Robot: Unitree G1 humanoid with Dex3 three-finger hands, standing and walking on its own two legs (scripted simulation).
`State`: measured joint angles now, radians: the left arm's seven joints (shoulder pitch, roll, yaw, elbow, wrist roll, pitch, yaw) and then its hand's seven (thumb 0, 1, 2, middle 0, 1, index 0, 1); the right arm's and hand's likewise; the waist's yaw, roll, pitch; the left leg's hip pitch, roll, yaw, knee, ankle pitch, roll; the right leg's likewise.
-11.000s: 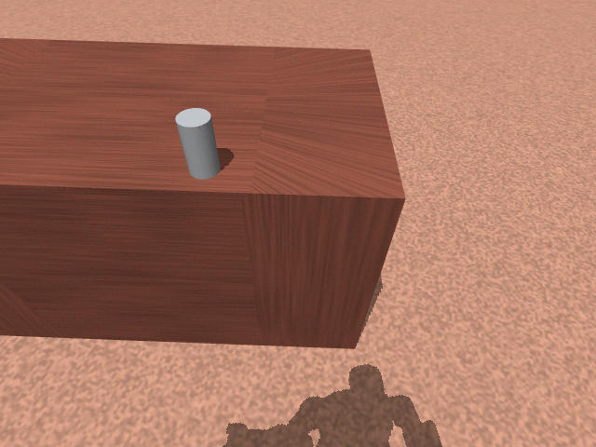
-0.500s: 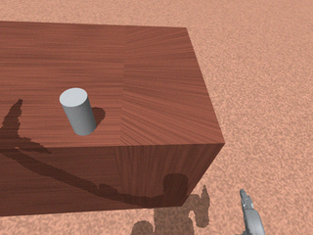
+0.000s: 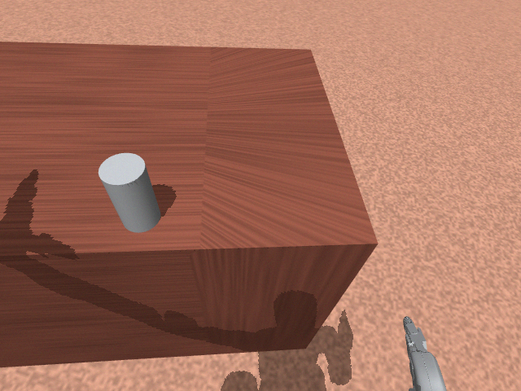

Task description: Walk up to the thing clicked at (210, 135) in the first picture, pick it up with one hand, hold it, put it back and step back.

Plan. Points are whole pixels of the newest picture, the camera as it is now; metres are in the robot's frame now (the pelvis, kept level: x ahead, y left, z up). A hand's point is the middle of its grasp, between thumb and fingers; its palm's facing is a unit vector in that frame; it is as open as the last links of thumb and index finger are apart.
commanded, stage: approach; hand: left
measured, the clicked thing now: (132, 195) +0.43 +0.19 +0.06
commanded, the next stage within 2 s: close in in 0.36 s
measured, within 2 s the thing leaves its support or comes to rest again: neither
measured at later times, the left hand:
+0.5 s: hand (76, 197) +0.42 +0.27 +0.07, palm faces +0.03 -1.00 +0.06, open 17.7 cm
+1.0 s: hand (118, 202) +0.42 +0.21 +0.05, palm faces +0.09 -1.00 +0.03, open 17.3 cm
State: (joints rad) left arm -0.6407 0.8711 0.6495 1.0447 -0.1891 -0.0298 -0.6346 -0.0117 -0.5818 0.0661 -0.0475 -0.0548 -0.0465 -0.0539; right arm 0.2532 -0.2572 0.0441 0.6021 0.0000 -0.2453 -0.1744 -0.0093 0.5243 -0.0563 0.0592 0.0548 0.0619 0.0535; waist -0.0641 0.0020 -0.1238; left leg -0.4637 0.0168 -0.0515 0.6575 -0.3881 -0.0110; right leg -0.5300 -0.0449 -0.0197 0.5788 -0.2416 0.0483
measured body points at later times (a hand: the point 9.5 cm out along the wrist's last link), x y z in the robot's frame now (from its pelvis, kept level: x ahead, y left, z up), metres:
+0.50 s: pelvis -0.02 +0.00 -0.02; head +0.06 +0.02 +0.42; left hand +0.41 +0.32 +0.07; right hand +0.13 -0.26 -0.08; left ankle -0.04 +0.12 -0.72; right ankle +0.02 -0.16 -0.72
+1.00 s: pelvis -0.02 -0.01 -0.03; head +0.06 +0.00 +0.41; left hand +0.41 +0.26 +0.06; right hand +0.13 -0.27 -0.08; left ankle -0.04 +0.12 -0.72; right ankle +0.02 -0.16 -0.72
